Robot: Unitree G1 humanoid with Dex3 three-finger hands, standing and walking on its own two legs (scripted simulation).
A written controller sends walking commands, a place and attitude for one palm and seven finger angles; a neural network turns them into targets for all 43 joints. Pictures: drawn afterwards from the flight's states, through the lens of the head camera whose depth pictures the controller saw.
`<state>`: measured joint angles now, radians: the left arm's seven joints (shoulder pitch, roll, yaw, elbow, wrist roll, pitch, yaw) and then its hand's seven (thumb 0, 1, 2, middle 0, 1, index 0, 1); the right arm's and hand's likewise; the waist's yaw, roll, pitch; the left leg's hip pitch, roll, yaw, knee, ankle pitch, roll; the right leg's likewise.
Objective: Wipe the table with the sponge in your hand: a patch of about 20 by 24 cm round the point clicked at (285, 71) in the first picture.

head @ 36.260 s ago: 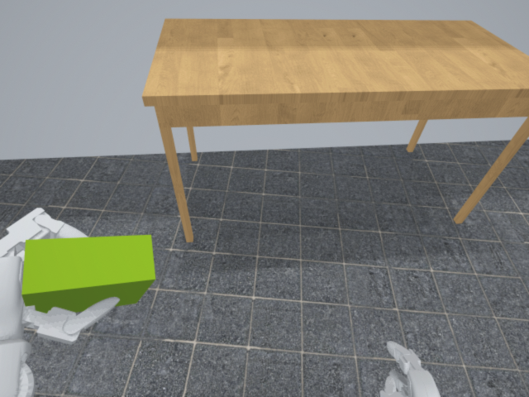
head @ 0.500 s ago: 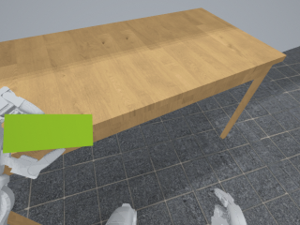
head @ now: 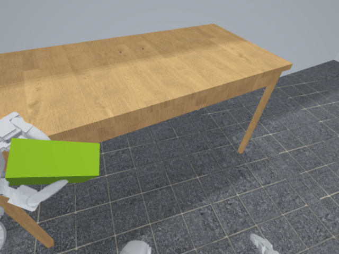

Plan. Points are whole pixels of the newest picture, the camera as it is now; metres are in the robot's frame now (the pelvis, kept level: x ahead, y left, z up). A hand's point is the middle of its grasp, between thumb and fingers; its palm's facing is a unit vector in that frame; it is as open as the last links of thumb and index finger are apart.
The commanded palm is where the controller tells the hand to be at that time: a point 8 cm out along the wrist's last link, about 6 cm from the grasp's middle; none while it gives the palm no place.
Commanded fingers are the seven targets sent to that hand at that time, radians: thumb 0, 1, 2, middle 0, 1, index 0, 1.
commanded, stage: stop stepping back and stand still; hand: left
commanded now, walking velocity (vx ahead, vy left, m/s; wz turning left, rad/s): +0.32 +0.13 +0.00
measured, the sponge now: (66, 164) +0.22 +0.20 +0.18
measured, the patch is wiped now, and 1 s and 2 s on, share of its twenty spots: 1.00 1.00 1.00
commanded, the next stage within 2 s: stand and wait in 0.60 s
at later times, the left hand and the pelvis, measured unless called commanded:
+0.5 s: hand out of the picture +0.11 +0.24 +0.20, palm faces +0.47 -0.82 -0.33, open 9.7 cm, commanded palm +0.06 +0.27 +0.22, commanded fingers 0.00 0.10 1.30 -1.20 -1.60 -1.20 -1.60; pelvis -0.09 -0.01 +0.00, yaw +2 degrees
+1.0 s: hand (5, 207) +0.13 +0.24 +0.21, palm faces +0.47 -0.80 -0.38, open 9.7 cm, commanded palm +0.07 +0.28 +0.22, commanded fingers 0.00 0.10 1.30 -1.20 -1.60 -1.20 -1.60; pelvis -0.07 -0.01 +0.01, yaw +3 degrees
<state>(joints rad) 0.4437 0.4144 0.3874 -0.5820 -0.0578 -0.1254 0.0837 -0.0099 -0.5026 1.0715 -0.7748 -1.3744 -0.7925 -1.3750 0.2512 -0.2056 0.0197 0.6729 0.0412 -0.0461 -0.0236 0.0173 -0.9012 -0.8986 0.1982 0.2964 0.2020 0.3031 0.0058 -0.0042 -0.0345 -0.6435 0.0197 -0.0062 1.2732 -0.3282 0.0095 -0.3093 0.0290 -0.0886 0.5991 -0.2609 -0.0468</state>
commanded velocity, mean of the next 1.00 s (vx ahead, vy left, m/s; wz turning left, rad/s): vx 0.13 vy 0.01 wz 0.00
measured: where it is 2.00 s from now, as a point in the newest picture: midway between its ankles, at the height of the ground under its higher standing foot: outside the picture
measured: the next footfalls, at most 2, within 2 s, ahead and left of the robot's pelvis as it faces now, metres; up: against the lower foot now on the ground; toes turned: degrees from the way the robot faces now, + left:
left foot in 0.14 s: -0.02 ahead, +0.13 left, +0.00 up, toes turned +4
right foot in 0.72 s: +0.00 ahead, -0.11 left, +0.00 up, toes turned +0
